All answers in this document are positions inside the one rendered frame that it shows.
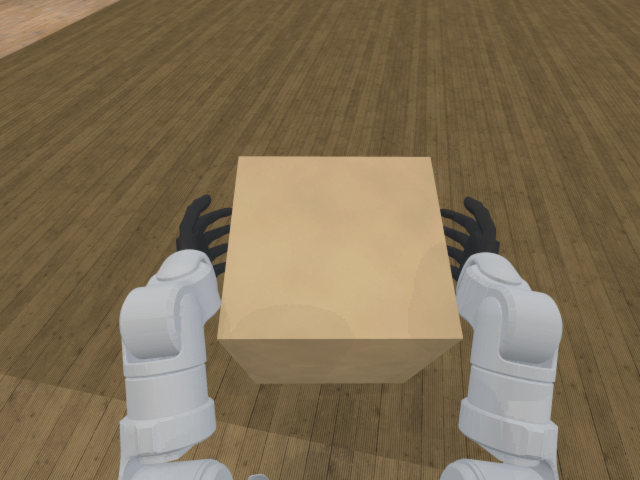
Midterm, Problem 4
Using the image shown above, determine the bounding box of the robot left upper arm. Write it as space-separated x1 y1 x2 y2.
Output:
131 459 233 480

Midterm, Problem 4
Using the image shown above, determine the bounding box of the carton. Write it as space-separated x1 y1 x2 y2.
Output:
217 156 463 384

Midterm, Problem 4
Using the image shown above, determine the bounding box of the left robot hand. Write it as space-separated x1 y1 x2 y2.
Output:
176 194 232 277

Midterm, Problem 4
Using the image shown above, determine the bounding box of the left robot forearm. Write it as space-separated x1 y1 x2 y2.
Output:
118 249 221 480

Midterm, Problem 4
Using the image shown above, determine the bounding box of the right robot hand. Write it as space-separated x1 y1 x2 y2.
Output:
440 197 500 282

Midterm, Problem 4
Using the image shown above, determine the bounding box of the right robot forearm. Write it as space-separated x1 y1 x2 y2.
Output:
456 252 562 480

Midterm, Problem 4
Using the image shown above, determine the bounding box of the robot right upper arm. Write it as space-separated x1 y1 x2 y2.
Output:
440 459 544 480

